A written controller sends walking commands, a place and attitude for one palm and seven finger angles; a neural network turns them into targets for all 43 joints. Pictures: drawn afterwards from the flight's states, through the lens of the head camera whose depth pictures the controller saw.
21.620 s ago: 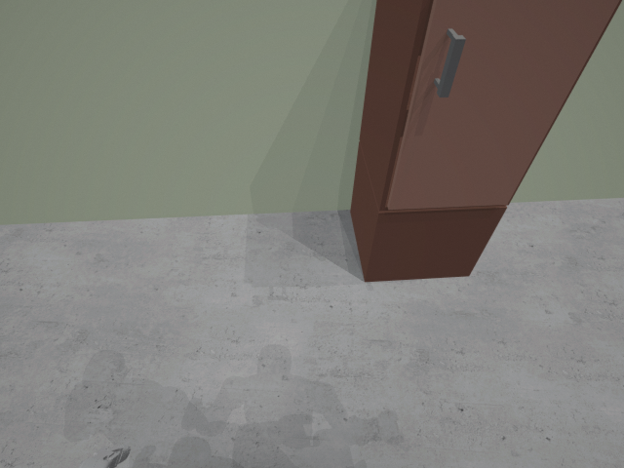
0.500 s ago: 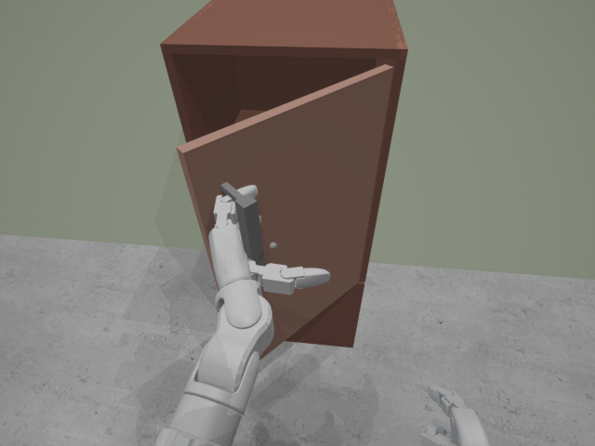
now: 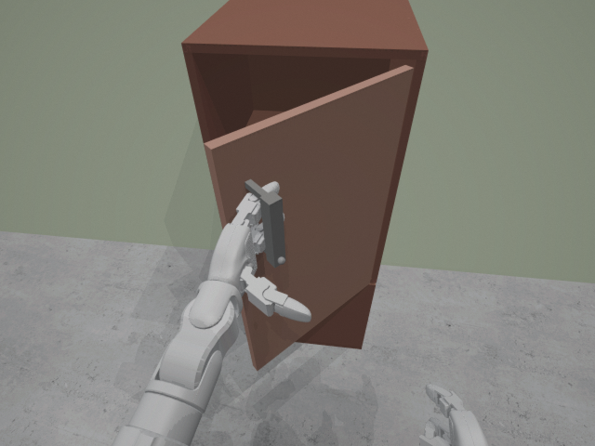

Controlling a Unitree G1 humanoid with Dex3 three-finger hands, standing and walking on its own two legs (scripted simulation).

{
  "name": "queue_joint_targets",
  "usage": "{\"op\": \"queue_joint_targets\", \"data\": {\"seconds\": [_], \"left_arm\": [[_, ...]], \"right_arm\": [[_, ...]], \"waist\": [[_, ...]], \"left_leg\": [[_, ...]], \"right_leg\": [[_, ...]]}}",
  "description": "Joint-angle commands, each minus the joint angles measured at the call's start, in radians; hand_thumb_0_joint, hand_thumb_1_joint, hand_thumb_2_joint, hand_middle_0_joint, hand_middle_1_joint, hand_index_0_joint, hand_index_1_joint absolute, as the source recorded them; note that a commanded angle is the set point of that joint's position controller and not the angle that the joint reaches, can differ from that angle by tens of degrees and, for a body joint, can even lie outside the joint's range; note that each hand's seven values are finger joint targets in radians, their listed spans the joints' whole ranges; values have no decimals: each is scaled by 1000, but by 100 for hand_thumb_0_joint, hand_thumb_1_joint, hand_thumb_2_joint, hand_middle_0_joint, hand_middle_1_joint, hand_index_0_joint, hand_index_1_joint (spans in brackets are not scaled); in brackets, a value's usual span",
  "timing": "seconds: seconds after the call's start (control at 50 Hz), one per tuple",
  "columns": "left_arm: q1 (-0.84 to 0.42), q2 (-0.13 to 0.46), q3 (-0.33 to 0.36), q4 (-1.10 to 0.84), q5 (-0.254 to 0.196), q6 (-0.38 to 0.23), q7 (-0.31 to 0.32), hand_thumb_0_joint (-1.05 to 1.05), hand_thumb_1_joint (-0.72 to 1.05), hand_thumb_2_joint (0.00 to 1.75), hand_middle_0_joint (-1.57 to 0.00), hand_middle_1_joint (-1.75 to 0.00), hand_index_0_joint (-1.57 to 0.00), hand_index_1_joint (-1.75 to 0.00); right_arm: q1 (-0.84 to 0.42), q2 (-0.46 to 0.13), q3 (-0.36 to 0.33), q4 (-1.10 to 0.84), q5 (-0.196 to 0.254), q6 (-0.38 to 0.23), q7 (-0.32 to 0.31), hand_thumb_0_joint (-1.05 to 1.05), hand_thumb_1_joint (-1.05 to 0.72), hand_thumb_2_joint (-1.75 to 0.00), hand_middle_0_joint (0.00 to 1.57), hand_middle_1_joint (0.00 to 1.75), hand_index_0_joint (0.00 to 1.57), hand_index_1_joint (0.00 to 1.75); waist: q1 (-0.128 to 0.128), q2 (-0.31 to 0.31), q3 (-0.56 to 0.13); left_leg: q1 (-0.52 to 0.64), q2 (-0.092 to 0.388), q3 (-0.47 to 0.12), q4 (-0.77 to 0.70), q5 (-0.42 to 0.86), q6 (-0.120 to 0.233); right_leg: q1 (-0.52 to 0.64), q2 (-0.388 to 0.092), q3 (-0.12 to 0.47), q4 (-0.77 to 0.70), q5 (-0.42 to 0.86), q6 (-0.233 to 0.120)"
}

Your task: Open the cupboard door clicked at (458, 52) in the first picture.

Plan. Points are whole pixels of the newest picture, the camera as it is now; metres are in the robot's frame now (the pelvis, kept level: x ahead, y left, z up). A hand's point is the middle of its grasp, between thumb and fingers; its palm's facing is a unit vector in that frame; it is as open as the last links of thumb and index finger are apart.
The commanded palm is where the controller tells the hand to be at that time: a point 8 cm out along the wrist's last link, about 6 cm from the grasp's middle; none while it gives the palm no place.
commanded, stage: slide the hand sideways off the handle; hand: left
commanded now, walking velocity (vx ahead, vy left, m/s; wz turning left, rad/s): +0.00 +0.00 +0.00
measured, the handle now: (264, 223) +0.38 +0.08 +0.13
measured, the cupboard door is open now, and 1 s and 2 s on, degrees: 47 48 48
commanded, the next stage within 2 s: draw the hand back to the body in 0.90 s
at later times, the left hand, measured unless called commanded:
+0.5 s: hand (262, 278) +0.29 +0.07 +0.12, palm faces -0.07 -1.00 -0.02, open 16.2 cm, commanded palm +0.25 +0.14 +0.12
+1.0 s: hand (207, 312) +0.24 +0.13 +0.12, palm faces -0.01 -1.00 -0.05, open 16.3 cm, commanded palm +0.21 +0.18 +0.12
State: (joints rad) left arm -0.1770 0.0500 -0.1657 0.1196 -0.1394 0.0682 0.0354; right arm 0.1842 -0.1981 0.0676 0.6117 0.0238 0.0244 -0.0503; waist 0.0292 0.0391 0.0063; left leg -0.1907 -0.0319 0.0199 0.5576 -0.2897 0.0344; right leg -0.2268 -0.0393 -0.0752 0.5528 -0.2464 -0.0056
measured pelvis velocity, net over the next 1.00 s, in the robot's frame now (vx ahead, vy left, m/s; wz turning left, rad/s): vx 0.03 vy -0.03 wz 0.01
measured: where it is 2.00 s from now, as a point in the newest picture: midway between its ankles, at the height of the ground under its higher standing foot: outside the picture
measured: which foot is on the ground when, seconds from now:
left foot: down 0.00-1.00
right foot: down 0.00-1.00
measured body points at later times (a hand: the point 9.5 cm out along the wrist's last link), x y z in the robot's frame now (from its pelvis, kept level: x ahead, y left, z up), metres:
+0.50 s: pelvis +0.02 -0.02 +0.00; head +0.00 -0.04 +0.45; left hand +0.28 +0.13 +0.13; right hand +0.22 -0.23 -0.07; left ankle +0.01 +0.09 -0.73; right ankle +0.04 -0.12 -0.73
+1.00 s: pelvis +0.03 -0.03 +0.00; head +0.01 -0.05 +0.45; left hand +0.23 +0.18 +0.12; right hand +0.22 -0.25 -0.07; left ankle +0.01 +0.09 -0.73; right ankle +0.04 -0.12 -0.73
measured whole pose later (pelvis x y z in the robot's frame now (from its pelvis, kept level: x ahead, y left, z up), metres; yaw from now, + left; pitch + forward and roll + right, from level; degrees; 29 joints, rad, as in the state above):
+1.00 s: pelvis +0.03 -0.03 +0.00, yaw +0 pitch -2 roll -1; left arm 0.36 0.20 0.12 -0.31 -0.25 0.01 -0.21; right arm 0.22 -0.24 0.06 0.56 0.03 -0.15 -0.07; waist 0.04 0.06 -0.02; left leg -0.22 0.02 -0.01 0.60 -0.35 -0.01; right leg -0.24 0.01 -0.11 0.57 -0.30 -0.04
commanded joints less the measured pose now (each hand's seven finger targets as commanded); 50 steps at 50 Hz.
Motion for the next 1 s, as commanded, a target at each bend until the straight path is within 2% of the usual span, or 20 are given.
{"op": "queue_joint_targets", "data": {"seconds": [0.0, 0.04, 0.06, 0.1, 0.12, 0.14, 0.16, 0.3, 0.34, 0.42, 0.46, 0.5, 0.54, 0.56, 0.7, 0.76, 0.78, 0.82, 0.9, 0.98], "left_arm": [[-250, -62, -1, -312, 29, -62, 37, 0, -50, 30, -15, -30, -15, -30], [-199, -55, -19, -360, 67, -71, 52, 0, -50, 30, -15, -30, -15, -30], [-160, -22, 1, -353, 81, -70, 56, 0, -50, 30, -15, -30, -15, -30], [-179, 11, 19, -384, 93, -61, 56, 0, -50, 30, -15, -30, -15, -30], [-167, 6, 15, -399, 94, -55, 52, 0, -50, 30, -15, -30, -15, -30], [-157, 15, 23, -427, 91, -51, 47, 0, -50, 30, -15, -30, -15, -30], [-121, 43, 50, -415, 86, -42, 45, 0, -50, 30, -15, -30, -15, -30], [-60, 60, 87, -515, 30, -20, 7, 0, -50, 30, -15, -30, -15, -30], [14, 91, 126, -518, 21, -20, -10, 0, -50, 30, -15, -30, -15, -30], [107, 115, 157, -568, 14, -22, -38, 0, -50, 30, -15, -30, -15, -30], [194, 149, 202, -564, 5, -19, -52, 0, -50, 30, -15, -30, -15, -30], [187, 160, 209, -602, 0, -22, -66, 0, -50, 30, -15, -30, -15, -30], [230, 178, 233, -627, -8, -30, -81, 0, -50, 30, -15, -30, -15, -30], [252, 172, 227, -626, -10, -33, -88, 0, -50, 30, -15, -30, -15, -30], [400, 230, 316, -684, -61, -75, -155, 0, -50, 30, -15, -30, -15, -30], [400, 231, 320, -667, -80, -84, -184, 0, -50, 30, -15, -30, -15, -30], [401, 261, 353, -664, -88, -90, -192, 0, -50, 30, -15, -30, -15, -30], [400, 265, 357, -667, -99, -104, -215, 0, -50, 30, -15, -30, -15, -30], [358, 240, 312, -680, -121, -136, -259, 0, -50, 30, -15, -30, -15, -30], [318, 242, 304, -649, -122, -147, -261, 0, -50, 30, -15, -30, -15, -30]], "right_arm": [[-165, -79, -35, -197, -3, -81, 20, 0, -90, -90, 20, 30, 20, 30], [-152, -77, -41, -210, -7, -79, 34, 0, -90, -90, 20, 30, 20, 30], [-149, -84, -44, -211, -9, -72, 37, 0, -90, -90, 20, 30, 20, 30], [-160, -82, -40, -219, -8, -59, 36, 0, -90, -90, 20, 30, 20, 30], [-163, -79, -38, -227, -9, -56, 34, 0, -90, -90, 20, 30, 20, 30], [-168, -78, -37, -233, -8, -55, 32, 0, -90, -90, 20, 30, 20, 30], [-171, -79, -33, -232, -7, -50, 29, 0, -90, -90, 20, 30, 20, 30], [-182, -76, -24, -243, -5, -61, 8, 0, -90, -90, 20, 30, 20, 30], [-175, -79, -26, -241, -6, -67, 5, 0, -90, -90, 20, 30, 20, 30], [-161, -80, -28, -250, -8, -74, 6, 0, -90, -90, 20, 30, 20, 30], [-158, -83, -30, -247, -7, -75, 4, 0, -90, -90, 20, 30, 20, 30], [-156, -84, -28, -253, -6, -79, 2, 0, -90, -90, 20, 30, 20, 30], [-149, -87, -33, -256, -4, -89, 0, 0, -90, -90, 20, 30, 20, 30], [-146, -87, -32, -256, -5, -93, -1, 0, -90, -90, 20, 30, 20, 30], [-114, -97, -39, -258, -3, -140, -10, 0, -90, -90, 20, 30, 20, 30], [-110, -102, -39, -250, 1, -157, -15, 0, -90, -90, 20, 30, 20, 30], [-104, -107, -41, -247, 1, -165, -18, 0, -90, -90, 20, 30, 20, 30], [-98, -111, -41, -244, 3, -183, -22, 0, -90, -90, 20, 30, 20, 30], [-91, -119, -43, -238, 7, -232, -30, 0, -90, -90, 20, 30, 20, 30], [-92, -125, -44, -222, 9, -272, -37, 0, -90, -90, 20, 30, 20, 30]], "waist": [[7, -64, -173], [9, -83, -185], [16, -82, -177], [8, -70, -165], [11, -72, -166], [12, -47, -169], [18, -50, -154], [9, -55, -166], [14, -83, -174], [19, -78, -187], [26, -69, -174], [18, -47, -162], [16, -57, -168], [15, -41, -141], [20, -76, -179], [6, -51, -126], [6, -57, -124], [4, -46, -123], [-12, -48, -126], [-12, -54, -103]], "left_leg": [[5, 34, -71, -137, 78, -39], [6, 39, -65, -129, 110, -39], [-3, 42, -60, -129, 108, -37], [-9, 38, -49, -129, 80, -32], [-8, 36, -48, -130, 76, -29], [-2, 34, -42, -126, 83, -27], [-15, 34, -44, -130, 69, -27], [6, 28, -32, -120, 87, -20], [2, 25, -23, -107, 114, -16], [6, 22, -17, -101, 170, -15], [-3, 21, -11, -95, 182, -14], [-5, 19, -10, -92, 186, -14], [-2, 20, -8, -83, 193, -13], [-6, 21, -10, -83, 195, -13], [-18, 18, -14, -54, 225, -11], [-37, 14, -13, -42, 195, -13], [-45, 15, -15, -36, 180, -14], [-50, 13, -19, -30, 173, -14], [-49, 10, -31, -18, 154, -11], [-66, 10, -41, -16, 100, -10]], "right_leg": [[18, 42, -8, -66, 27, -41], [25, 42, -5, -58, 50, -42], [31, 41, 0, -61, 46, -43], [28, 40, 12, -73, 27, -42], [35, 41, 13, -75, 25, -43], [40, 40, 17, -78, 34, -43], [45, 40, 19, -84, 19, -44], [66, 40, 28, -107, 52, -32], [84, 39, 34, -108, 99, -27], [115, 36, 38, -96, 192, -24], [123, 35, 44, -98, 217, -22], [118, 33, 48, -98, 228, -21], [119, 35, 51, -97, 244, -16], [106, 36, 45, -97, 240, -18], [136, 26, 63, -78, 346, 3], [100, 22, 77, -95, 304, 8], [93, 20, 86, -99, 282, 12], [84, 18, 89, -100, 259, 11], [49, 21, 83, -97, 205, 12], [10, 22, 85, -112, 61, 4]]}}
